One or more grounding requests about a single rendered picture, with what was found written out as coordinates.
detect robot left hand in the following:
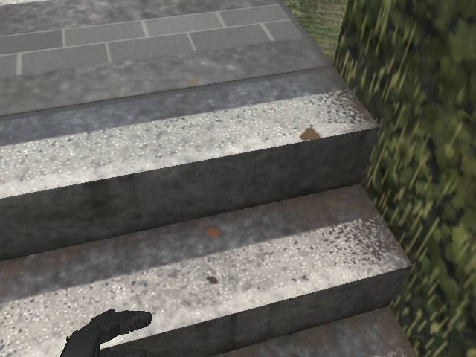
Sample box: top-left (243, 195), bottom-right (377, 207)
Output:
top-left (60, 309), bottom-right (152, 357)

